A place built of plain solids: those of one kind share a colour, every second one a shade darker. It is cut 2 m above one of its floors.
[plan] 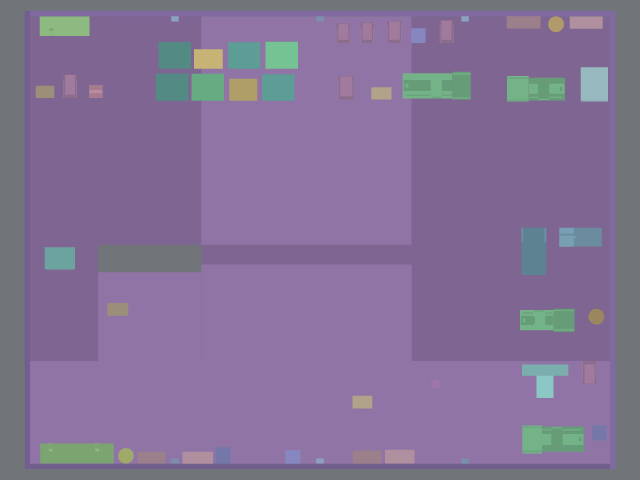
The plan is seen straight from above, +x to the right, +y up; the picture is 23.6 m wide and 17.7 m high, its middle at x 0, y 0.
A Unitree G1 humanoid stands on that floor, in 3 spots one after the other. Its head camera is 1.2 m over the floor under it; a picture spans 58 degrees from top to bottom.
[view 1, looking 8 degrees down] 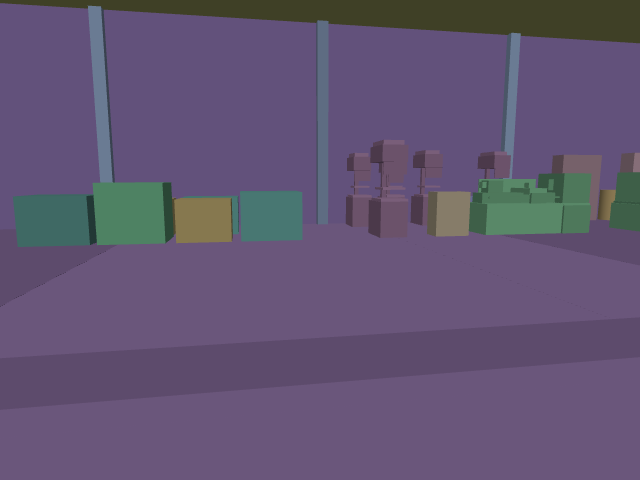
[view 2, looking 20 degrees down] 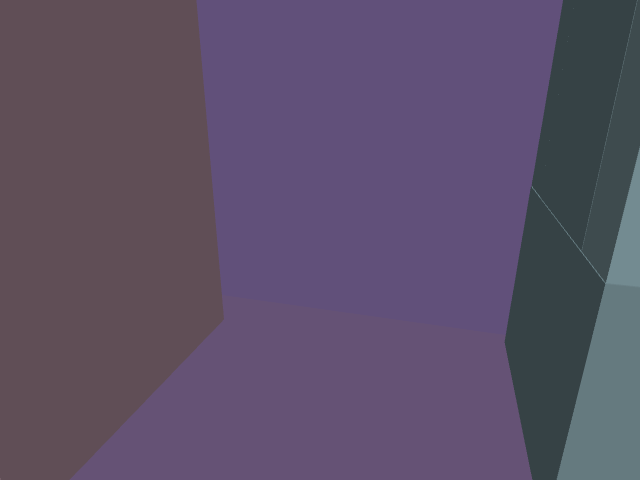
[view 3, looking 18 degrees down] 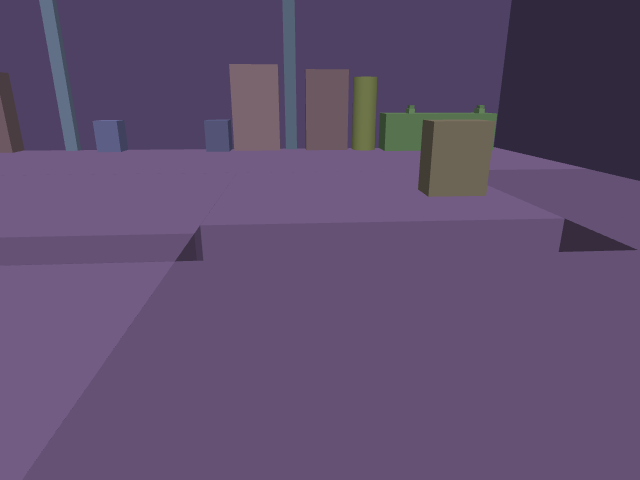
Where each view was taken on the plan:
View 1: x -2.08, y -3.29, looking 80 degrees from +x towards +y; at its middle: floor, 8.62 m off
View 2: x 8.61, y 6.74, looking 16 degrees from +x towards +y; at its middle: wall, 2.30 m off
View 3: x -5.29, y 3.06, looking -94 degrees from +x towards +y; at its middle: floor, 4.47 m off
